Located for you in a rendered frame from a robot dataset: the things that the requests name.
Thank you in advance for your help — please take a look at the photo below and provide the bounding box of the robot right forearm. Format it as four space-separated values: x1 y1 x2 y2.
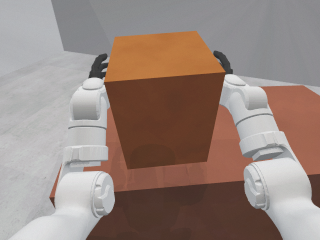
219 74 312 199

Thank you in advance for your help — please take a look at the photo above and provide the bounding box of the robot left upper arm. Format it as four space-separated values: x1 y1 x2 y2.
8 171 115 240

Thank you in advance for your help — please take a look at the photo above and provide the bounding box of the pedestal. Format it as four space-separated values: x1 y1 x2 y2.
49 85 320 240

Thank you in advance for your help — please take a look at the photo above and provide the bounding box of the robot right hand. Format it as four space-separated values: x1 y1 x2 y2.
213 50 233 75

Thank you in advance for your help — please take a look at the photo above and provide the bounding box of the robot left forearm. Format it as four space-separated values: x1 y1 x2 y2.
54 77 110 208

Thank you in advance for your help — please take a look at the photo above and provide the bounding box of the robot right upper arm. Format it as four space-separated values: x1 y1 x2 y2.
243 157 320 240

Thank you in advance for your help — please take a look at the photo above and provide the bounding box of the robot left hand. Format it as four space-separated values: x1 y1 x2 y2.
88 53 109 79

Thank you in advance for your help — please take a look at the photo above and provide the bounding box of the carton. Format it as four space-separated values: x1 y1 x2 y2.
104 31 226 170

